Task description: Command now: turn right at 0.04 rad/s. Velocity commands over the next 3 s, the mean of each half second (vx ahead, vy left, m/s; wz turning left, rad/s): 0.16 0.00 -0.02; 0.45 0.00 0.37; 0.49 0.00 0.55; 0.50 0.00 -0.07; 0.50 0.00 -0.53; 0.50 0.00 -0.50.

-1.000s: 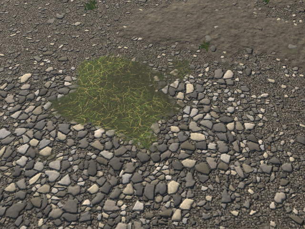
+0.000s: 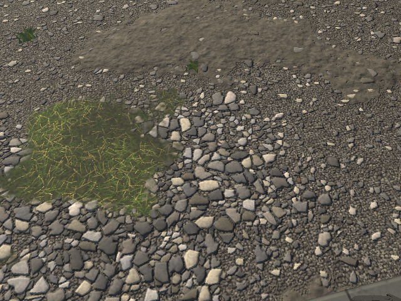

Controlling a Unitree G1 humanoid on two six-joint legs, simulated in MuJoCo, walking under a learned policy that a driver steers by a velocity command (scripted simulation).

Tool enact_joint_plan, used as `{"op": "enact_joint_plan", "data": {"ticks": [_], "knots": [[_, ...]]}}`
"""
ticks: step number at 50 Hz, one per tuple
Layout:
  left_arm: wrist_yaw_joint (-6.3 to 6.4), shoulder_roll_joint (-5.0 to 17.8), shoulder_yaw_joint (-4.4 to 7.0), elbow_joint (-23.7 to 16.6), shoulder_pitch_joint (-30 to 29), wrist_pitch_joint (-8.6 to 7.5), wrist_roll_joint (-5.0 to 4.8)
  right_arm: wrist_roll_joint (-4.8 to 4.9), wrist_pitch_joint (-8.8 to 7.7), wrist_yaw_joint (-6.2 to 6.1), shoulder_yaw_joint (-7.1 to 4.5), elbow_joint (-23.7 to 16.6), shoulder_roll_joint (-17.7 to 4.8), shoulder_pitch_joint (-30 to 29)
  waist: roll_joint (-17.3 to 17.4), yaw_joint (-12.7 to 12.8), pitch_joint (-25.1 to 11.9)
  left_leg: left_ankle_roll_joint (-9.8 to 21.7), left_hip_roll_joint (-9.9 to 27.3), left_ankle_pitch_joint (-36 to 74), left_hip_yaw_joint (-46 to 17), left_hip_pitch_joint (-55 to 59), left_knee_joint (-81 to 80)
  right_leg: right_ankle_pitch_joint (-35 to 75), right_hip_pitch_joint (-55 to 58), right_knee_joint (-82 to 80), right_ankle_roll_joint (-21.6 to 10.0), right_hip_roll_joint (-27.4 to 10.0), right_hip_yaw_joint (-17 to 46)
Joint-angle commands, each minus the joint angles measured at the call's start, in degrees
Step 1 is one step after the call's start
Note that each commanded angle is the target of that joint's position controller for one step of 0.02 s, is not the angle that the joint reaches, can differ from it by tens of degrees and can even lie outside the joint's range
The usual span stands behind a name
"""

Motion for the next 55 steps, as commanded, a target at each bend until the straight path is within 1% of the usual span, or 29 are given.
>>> {"op": "enact_joint_plan", "data": {"ticks": [1,8,10,12,15,19,20,21,22,23,24,25,27,30,33,34,35,38,40,41,42,43,44,45,47,49,51,53,55], "knots": [[0.01,7.7,1.77,-3.6,-0.7,-0.78,-0.05,0.02,-0.92,-0.32,-2.28,-4.2,-7.2,-1.5,0.2,-0.3,-5.5,1.8,3.9,14.2,-5.1,4.8,-3.9,9.1,-1.7,-4.8,-1.5,-2.0,2.9],[-0.12,8.6,1.66,-3.6,-2.1,-0.88,0.06,0.03,-0.96,-0.63,-2.6,-3.6,-7.8,-1.1,0.1,-0.1,-5.2,1.3,3.7,13.0,-5.2,3.6,-4.4,9.1,-0.5,-4.7,-1.5,-1.8,2.6],[0.77,11.5,2.76,-3.2,-0.2,-0.47,1.16,-1.03,-0.55,-1.74,-4.22,-2.7,-11.4,2.7,0.5,-0.8,-2.9,4.1,3.5,-5.7,-5.8,3.1,-6.5,-7.3,-3.2,-5.3,-4.0,-0.8,2.5],[2.06,10.3,2.67,-4.1,-2.1,-0.7,2.92,-2.59,-1.13,-3.54,-4.64,-1.6,-11.7,7.1,2.5,-3.0,1.3,10.0,8.1,-22.5,-14.2,4.6,-12.2,-16.0,-10.6,-3.2,-6.9,-0.6,3.7],[2.58,5.4,1.29,-4.5,-4.3,-2.4,3.54,-0.94,-1.8,-5.73,-2.76,-0.1,-7.3,10.2,7.6,-4.1,1.4,16.0,19.2,-22.4,-28.7,11.7,-20.5,-5.6,-14.0,5.2,-6.4,1.0,0.4],[1.28,5.8,1.98,-0.7,2.8,-4.09,3.6,-2.58,0.78,-5.07,-2.4,-0.1,-9.7,2.6,4.9,2.1,1.8,11.6,11.9,-16.0,-15.1,-2.5,-17.9,2.7,10.2,-7.3,-8.0,3.7,-3.6],[1.02,6.0,2.12,-0.1,5.9,-4.64,3.54,-3.43,0.94,-4.68,-2.16,0.3,-8.7,2.5,4.0,3.7,0.4,10.7,10.2,-13.8,-12.6,-5.3,-13.4,2.1,15.5,-7.8,-8.7,2.4,-1.7],[1.69,7.9,2.65,1.4,12.7,-5.07,4.03,-4.36,0.62,-4.31,-1.63,-0.8,-6.3,0.3,-2.1,6.9,-0.8,7.3,5.7,-10.8,-8.1,-12.8,-1.0,-3.8,21.9,-10.0,-13.1,-4.0,8.5],[2.54,12.3,3.58,1.9,19.3,-5.37,4.1,-5.18,-0.3,-3.07,-0.67,-2.1,-3.0,-1.7,-10.1,9.4,-1.5,2.0,-1.8,-11.9,-4.4,-27.0,17.4,3.5,31.5,-17.3,-22.8,-17.2,32.2],[2.78,9.3,2.72,2.7,21.7,-5.24,4.88,-3.99,-1.57,-2.49,-0.41,-0.2,-2.0,0.2,-6.0,9.7,1.6,3.3,-0.5,-14.3,-11.8,-35.2,26.6,5.0,32.5,-20.9,-23.8,-21.3,33.6],[2.57,6.4,1.99,2.9,18.1,-4.93,4.87,-3.48,-2.18,-2.83,-0.68,1.4,-2.8,2.1,-4.9,6.4,4.0,3.7,1.6,-11.7,-11.3,-36.9,33.3,3.5,29.9,-20.5,-21.1,-20.3,27.9],[2.47,3.2,0.85,2.3,15.6,-4.47,5.08,-4.15,-2.14,-3.2,-1.29,2.6,-4.2,3.2,-3.2,4.9,3.4,4.1,2.3,-8.7,-9.9,-35.8,36.1,4.0,27.6,-21.4,-19.3,-17.8,22.6],[3.02,1.4,-0.47,1.2,11.5,-3.91,4.86,-5.37,-1.17,-2.64,-1.07,3.8,-2.4,4.6,-2.9,1.4,3.5,4.3,4.2,-2.6,-8.4,-30.0,33.2,9.6,20.4,-23.5,-16.2,-14.6,13.3],[3.91,3.4,-0.5,1.6,12.4,-3.57,4.0,-3.46,-0.28,-0.64,-0.48,3.4,0.5,-0.7,-2.9,2.2,3.9,1.2,4.0,8.1,-3.0,-24.7,19.6,13.9,15.2,-26.6,-13.3,-10.9,3.3],[2.23,5.3,-0.4,4.7,17.9,-3.31,4.87,-3.29,-0.01,0.54,0.55,1.2,3.1,-7.1,-4.5,3.3,3.4,-0.3,1.9,10.4,0.1,-16.6,11.0,26.5,10.3,-25.3,-13.5,-10.1,-2.1],[1.72,5.6,-0.28,5.1,17.8,-3.34,5.24,-3.26,-0.08,0.68,0.4,1.2,2.1,-6.4,-4.7,2.4,3.5,0.4,1.8,10.8,-0.7,-15.5,11.2,29.5,9.7,-24.4,-13.8,-11.3,-2.4],[1.57,5.9,-0.43,4.0,15.9,-3.47,7.63,-3.75,-0.59,0.73,0.21,2.3,1.6,-1.3,-5.4,-0.4,2.8,1.5,2.5,18.3,-3.4,-12.8,19.6,33.4,7.7,-21.5,-13.8,-12.9,-3.0],[1.84,7.3,0.14,2.2,9.9,-3.57,6.7,-3.26,-1.63,-0.11,-1.73,3.3,-3.8,4.3,-4.1,-4.8,1.0,4.4,-0.7,10.0,-0.3,-6.0,18.5,48.0,7.4,-11.4,-11.2,-11.9,-7.7],[1.11,9.9,0.94,3.0,11.1,-3.22,7.61,-2.09,-3.06,-0.65,-3.44,7.7,-7.0,19.2,-2.3,-9.6,-2.5,6.4,-6.2,10.2,2.2,14.4,15.3,55.3,-2.0,10.8,-8.8,-8.5,-11.2],[0.06,7.3,0.31,4.0,15.1,-3.54,9.22,-2.57,-3.52,-1.85,-4.34,9.6,-8.7,27.4,4.0,-11.1,-7.5,12.1,-5.7,12.6,-3.6,29.2,12.8,39.0,-13.9,30.6,-6.0,-5.3,-10.3],[-1.78,1.2,-1.24,4.8,20.6,-3.72,9.51,-3.01,-2.53,-2.91,-3.39,10.2,-8.6,32.9,14.0,-9.8,-19.1,27.2,8.5,16.0,-29.8,43.4,4.4,-16.5,-26.9,59.2,0.1,5.5,-8.5],[-2.5,-0.8,-2.31,-1.5,6.2,-4.18,5.3,-4.31,-3.9,-2.83,-2.88,12.7,-8.5,38.3,8.2,-16.1,-11.3,26.6,13.5,4.5,-46.4,43.0,-4.0,-19.1,-45.8,64.0,-1.3,8.1,6.1],[-1.44,1.3,-1.56,-4.6,-4.0,-4.32,3.65,-3.37,-5.7,-2.32,-2.05,13.0,-5.5,32.9,6.1,-15.4,2.8,21.4,15.5,-4.0,-47.2,28.3,-4.6,-13.9,-52.3,60.3,-0.7,2.5,12.4],[-0.03,4.6,-0.87,-5.1,-4.3,-3.88,4.26,-2.96,-5.91,-1.6,-0.33,11.8,-1.9,25.1,0.5,-10.8,2.8,21.4,14.9,-6.9,-45.5,15.2,-4.8,-9.5,-45.5,56.4,-0.7,0.4,13.1],[1.64,1.0,-2.17,-3.7,2.6,-2.01,6.67,-4.75,-4.89,-0.32,2.23,9.3,1.7,9.6,0.9,0.4,4.2,21.6,12.8,-7.1,-39.8,-12.6,-8.2,-4.7,-30.8,48.3,-2.8,-2.6,11.9],[2.09,0.4,-2.35,-4.8,5.2,0.07,6.97,-4.17,-4.16,-1.56,2.62,7.0,1.2,2.5,-0.6,4.0,0.4,17.5,5.4,-13.3,-28.9,-26.5,-10.6,-3.2,-18.2,34.3,-1.1,-2.5,6.7],[0.97,-0.8,-3.12,-5.0,6.3,-0.23,7.86,-4.3,-6.13,-3.53,2.78,6.8,0.1,4.2,-0.6,2.5,-0.6,12.1,-3.4,-8.7,-16.5,-33.2,-0.4,33.2,-6.6,24.1,-0.7,-4.0,5.7],[-0.17,-1.9,-4.33,-7.0,0.3,0.45,5.41,-3.6,-6.41,-4.52,1.56,9.5,-3.2,12.2,-2.5,-2.2,1.1,10.1,-5.7,-16.7,-13.8,-33.4,5.2,41.2,-1.6,6.7,0.9,-1.7,1.2],[-1.17,-0.6,-4.45,-9.9,-6.1,1.75,4.9,-3.15,-5.38,-2.23,1.04,12.4,-5.5,22.7,0.7,-5.7,3.5,12.6,-2.5,-20.6,-22.2,-27.4,7.2,32.5,-1.4,1.5,2.5,-0.1,0.2]]}}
